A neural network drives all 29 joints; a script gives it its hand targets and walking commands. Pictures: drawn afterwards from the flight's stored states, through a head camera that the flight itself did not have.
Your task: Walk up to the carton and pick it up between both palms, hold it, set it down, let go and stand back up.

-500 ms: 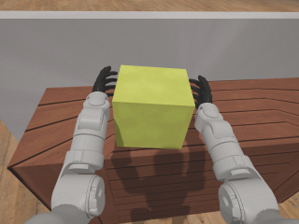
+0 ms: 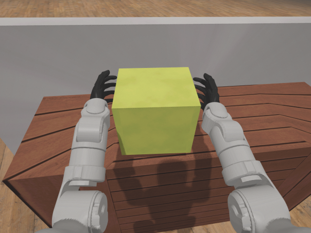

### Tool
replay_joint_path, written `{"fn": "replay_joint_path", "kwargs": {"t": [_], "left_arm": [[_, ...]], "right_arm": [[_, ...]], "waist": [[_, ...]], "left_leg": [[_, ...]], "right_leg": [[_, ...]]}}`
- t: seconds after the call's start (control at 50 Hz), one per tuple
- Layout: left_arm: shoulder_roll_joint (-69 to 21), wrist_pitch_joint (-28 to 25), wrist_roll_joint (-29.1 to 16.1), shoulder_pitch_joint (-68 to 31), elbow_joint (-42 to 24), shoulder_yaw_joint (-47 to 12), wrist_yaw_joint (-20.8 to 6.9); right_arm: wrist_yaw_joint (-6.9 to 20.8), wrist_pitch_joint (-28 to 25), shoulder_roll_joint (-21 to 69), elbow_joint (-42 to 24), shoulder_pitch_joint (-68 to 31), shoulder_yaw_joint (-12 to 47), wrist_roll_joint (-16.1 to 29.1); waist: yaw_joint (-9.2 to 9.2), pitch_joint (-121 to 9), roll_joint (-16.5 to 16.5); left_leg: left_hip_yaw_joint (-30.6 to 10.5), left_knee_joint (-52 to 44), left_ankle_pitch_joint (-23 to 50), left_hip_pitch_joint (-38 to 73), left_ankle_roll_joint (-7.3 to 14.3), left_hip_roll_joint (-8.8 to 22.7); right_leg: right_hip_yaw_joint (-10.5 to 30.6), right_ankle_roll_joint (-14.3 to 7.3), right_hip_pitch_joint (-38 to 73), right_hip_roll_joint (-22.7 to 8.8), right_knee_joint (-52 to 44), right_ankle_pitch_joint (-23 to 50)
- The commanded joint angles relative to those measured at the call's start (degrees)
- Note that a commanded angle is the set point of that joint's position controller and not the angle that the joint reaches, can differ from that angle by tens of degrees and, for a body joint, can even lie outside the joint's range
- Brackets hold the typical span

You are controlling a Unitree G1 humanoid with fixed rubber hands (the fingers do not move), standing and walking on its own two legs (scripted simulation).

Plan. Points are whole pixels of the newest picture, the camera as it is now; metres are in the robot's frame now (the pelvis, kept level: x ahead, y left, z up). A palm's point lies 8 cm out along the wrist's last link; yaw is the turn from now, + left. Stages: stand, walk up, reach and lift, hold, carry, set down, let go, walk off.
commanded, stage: reach and lift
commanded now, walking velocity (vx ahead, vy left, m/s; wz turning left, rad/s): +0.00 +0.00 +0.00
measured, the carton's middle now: (155, 111) +0.40 +0.01 +0.14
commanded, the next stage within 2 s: hold in 0.10 s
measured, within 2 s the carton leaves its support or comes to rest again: neither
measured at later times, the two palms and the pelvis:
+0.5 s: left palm (97, 96) +0.38 +0.15 +0.21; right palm (212, 101) +0.37 -0.13 +0.19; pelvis +0.00 +0.00 +0.00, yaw +0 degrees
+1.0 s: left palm (97, 97) +0.37 +0.15 +0.21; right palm (213, 101) +0.36 -0.13 +0.20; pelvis -0.01 +0.00 +0.00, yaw +0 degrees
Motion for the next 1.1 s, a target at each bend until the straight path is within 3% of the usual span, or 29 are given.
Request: {"fn": "replay_joint_path", "kwargs": {"t": [0.0,0.06,0.08,0.1,0.12,0.16,0.24,0.26,0.3,0.32,0.34,0.36,0.38,0.4,0.44,0.48,0.54,0.6,0.66,0.7,0.74,0.76,0.82,0.84,0.94,0.96,1.0,1.04,1.08], "left_arm": [[-45.33,-2.98,-4.31,-42.08,-8.55,-24.42,-9.03],[-43.88,-3.09,-3.94,-46.09,-9.75,-23.35,-9.03],[-45.66,-3.17,-5.45,-45.31,-10.59,-25.24,-8.78],[-46.55,-3.18,-5.33,-44.64,-10.84,-25.99,-8.68],[-46.68,-2.99,-5.99,-42.98,-8.90,-25.41,-8.69],[-45.97,-1.71,-4.75,-39.63,-7.13,-24.51,-8.93],[-44.89,-0.94,-3.64,-40.21,-11.03,-23.79,-8.77],[-44.90,-0.94,-4.04,-38.76,-11.79,-23.91,-8.77],[-43.44,-0.64,-3.59,-38.63,-12.26,-22.95,-9.14],[-44.66,-0.17,-4.50,-39.07,-14.89,-24.90,-9.31],[-44.15,0.50,-3.81,-39.12,-13.45,-24.30,-9.45],[-44.39,0.66,-3.90,-36.76,-13.85,-24.05,-9.78],[-43.98,0.77,-4.06,-38.39,-15.31,-24.70,-9.64],[-44.15,1.21,-4.11,-39.39,-15.43,-25.61,-9.81],[-43.41,1.82,-3.44,-39.26,-14.02,-23.56,-9.99],[-44.04,1.68,-4.24,-38.72,-17.17,-25.04,-9.99],[-42.89,2.87,-2.91,-38.38,-14.92,-22.91,-10.30],[-42.24,2.83,-2.81,-42.72,-15.28,-22.54,-10.74],[-42.40,3.40,-2.16,-37.90,-12.35,-21.54,-11.26],[-43.25,2.48,-4.56,-41.98,-16.34,-24.48,-11.00],[-43.23,2.22,-3.93,-42.88,-14.73,-22.89,-10.84],[-43.30,2.55,-2.70,-41.28,-14.64,-22.86,-10.62],[-42.85,2.69,-2.68,-41.40,-13.62,-21.83,-10.90],[-43.04,1.89,-3.48,-44.48,-16.85,-22.70,-10.89],[-44.06,2.70,-3.42,-40.99,-13.02,-22.50,-10.72],[-44.05,2.74,-3.34,-40.12,-14.60,-23.71,-10.64],[-43.77,2.95,-3.20,-38.34,-16.01,-23.59,-10.54],[-42.69,3.02,-3.00,-38.54,-15.74,-22.69,-10.43],[-42.40,2.78,-2.84,-40.01,-14.98,-22.22,-10.70]], "right_arm": [[8.20,-4.68,32.07,-18.29,-52.07,21.92,3.52],[8.74,-4.33,33.28,-15.29,-53.03,21.89,3.99],[8.57,-5.05,33.44,-18.98,-54.62,22.32,3.99],[8.55,-4.44,33.87,-17.57,-52.43,22.19,3.52],[8.31,-4.80,33.99,-21.11,-56.16,22.46,4.03],[7.93,-4.24,33.09,-21.61,-54.27,23.24,4.81],[7.47,-3.23,33.37,-23.08,-52.79,26.24,6.66],[7.31,-3.55,34.09,-25.51,-53.52,26.69,7.50],[6.83,-1.94,33.35,-21.58,-49.92,26.04,6.85],[6.63,-2.49,33.47,-25.00,-49.85,26.88,7.00],[6.60,-1.57,32.51,-23.26,-49.78,25.68,6.94],[6.52,-1.53,32.17,-24.38,-49.00,26.22,7.21],[6.61,-1.57,32.97,-26.71,-51.07,27.06,7.64],[6.35,-1.18,33.40,-25.56,-49.76,26.78,7.05],[6.30,-0.34,32.87,-24.09,-50.43,25.71,7.19],[6.09,-0.52,33.22,-27.77,-50.38,27.71,7.85],[6.08,0.87,32.24,-23.54,-49.53,25.60,7.86],[6.56,0.83,32.63,-22.45,-50.32,24.68,6.73],[6.39,0.96,31.91,-22.89,-49.15,24.48,6.17],[6.60,0.37,33.10,-26.02,-50.75,25.59,6.27],[6.76,0.34,34.37,-24.85,-53.36,25.57,6.56],[6.78,0.07,33.99,-24.80,-51.54,25.23,6.67],[6.70,0.60,33.86,-21.82,-50.53,24.83,6.64],[6.87,0.53,33.85,-21.43,-49.91,24.43,5.95],[6.84,0.18,33.77,-24.65,-54.13,25.58,7.37],[6.52,0.13,33.57,-24.85,-51.25,26.03,6.99],[6.22,0.45,34.40,-27.25,-50.13,27.31,8.37],[6.37,0.37,33.35,-28.07,-51.89,27.59,8.55],[6.31,1.37,33.19,-23.39,-47.94,25.99,7.24]], "waist": [[-1.20,-21.80,7.61],[-0.33,-22.28,8.26],[-1.00,-24.42,7.62],[-1.89,-23.89,7.68],[-0.95,-25.33,5.90],[-1.13,-23.71,6.61],[0.10,-23.61,7.37],[1.04,-24.81,5.81],[-0.37,-23.44,5.23],[-1.07,-25.94,5.85],[-1.32,-23.30,6.97],[-1.62,-23.64,5.53],[-0.59,-24.59,4.97],[-1.39,-23.83,7.04],[-0.84,-22.10,6.20],[-1.10,-24.88,5.24],[-0.74,-22.53,7.32],[-0.84,-19.85,6.27],[-1.27,-18.95,5.51],[-1.39,-23.39,4.92],[0.23,-23.64,5.49],[-0.07,-20.84,6.98],[-0.45,-20.74,5.65],[-0.67,-22.16,6.19],[0.69,-23.60,5.35],[-0.64,-22.02,6.69],[-0.25,-24.74,5.95],[0.68,-23.92,5.17],[-0.87,-20.49,5.63]], "left_leg": [[-2.42,-1.68,9.96,20.68,-2.67,-4.08],[-2.02,-2.00,7.18,19.91,-2.30,-4.36],[-2.44,-1.70,8.17,19.61,-2.49,-4.29],[-2.51,-1.91,9.55,20.42,-2.72,-4.05],[-2.44,-1.32,9.15,19.89,-2.11,-4.02],[-2.29,-1.06,12.11,19.88,-2.03,-4.46],[-2.32,-0.76,14.07,20.59,-2.22,-4.86],[-2.04,-0.24,15.43,20.80,-1.85,-4.74],[-1.79,-0.79,13.20,19.92,-1.75,-4.99],[-1.99,-0.25,15.30,21.16,-2.02,-5.00],[-1.90,-0.93,12.92,20.79,-2.14,-4.86],[-2.18,-0.97,14.22,20.68,-1.71,-4.80],[-2.04,-0.74,13.33,20.37,-1.59,-5.09],[-1.75,-1.18,12.72,20.66,-1.96,-5.04],[-1.58,-1.51,11.20,18.91,-1.59,-5.31],[-2.17,-1.35,13.46,20.58,-1.25,-5.02],[-1.76,-1.83,10.78,20.02,-1.44,-4.98],[-1.73,-3.29,6.37,16.70,-1.07,-4.88],[-1.44,-2.83,8.05,17.08,-0.82,-5.23],[-2.01,-2.38,7.51,17.50,-0.99,-5.23],[-1.60,-2.75,6.08,17.45,-0.30,-5.46],[-1.76,-2.86,7.72,17.65,-0.90,-4.96],[-1.55,-2.72,6.86,17.83,-0.72,-5.20],[-1.61,-2.90,5.97,17.57,-0.82,-5.13],[-1.58,-2.26,8.06,18.62,-0.44,-5.20],[-1.75,-2.17,9.14,18.47,-1.00,-5.38],[-1.96,-1.07,13.61,19.06,-1.07,-5.31],[-2.10,-1.23,11.88,18.42,-0.60,-5.40],[-1.79,-2.50,9.12,18.27,-0.68,-5.40]], "right_leg": [[-1.73,0.99,10.45,5.64,-5.69,2.98],[-1.02,1.12,10.96,4.95,-5.61,1.55],[-1.51,1.21,11.28,5.25,-5.05,2.63],[-1.58,1.10,11.95,5.36,-5.09,4.42],[-0.94,0.96,11.38,5.68,-5.45,3.87],[-0.94,1.36,13.55,5.61,-5.15,7.10],[-1.02,1.45,14.17,5.79,-4.93,8.57],[-0.82,1.90,14.64,5.81,-4.61,10.72],[-0.36,2.32,15.56,5.62,-4.74,9.87],[-0.52,1.86,16.40,5.78,-4.56,12.15],[-0.71,1.68,15.35,5.60,-4.56,10.12],[-0.33,1.92,16.08,5.55,-4.95,11.51],[-0.54,2.15,16.11,5.74,-4.58,10.45],[-0.84,1.73,15.96,5.60,-4.46,10.50],[-0.66,2.08,15.53,5.53,-5.03,8.69],[-0.48,2.26,15.88,5.75,-4.66,11.06],[-0.05,1.71,15.27,5.33,-5.14,8.37],[-0.74,1.93,15.32,4.94,-4.95,5.16],[-0.37,2.10,15.59,4.98,-5.03,6.79],[-0.40,1.95,15.65,5.24,-4.45,6.76],[-0.45,2.19,14.70,4.89,-4.95,4.64],[-0.61,1.39,14.86,5.17,-4.53,5.99],[-0.47,1.81,14.62,5.08,-5.06,4.63],[-0.57,1.83,14.93,4.87,-4.62,3.96],[-0.60,2.05,14.48,5.17,-4.77,5.05],[-0.56,1.92,16.38,5.00,-4.63,7.34],[-0.34,2.08,18.41,5.38,-3.59,12.34],[-0.28,2.33,16.69,5.20,-4.12,9.92],[-0.79,2.15,15.74,5.28,-4.64,7.45]]}}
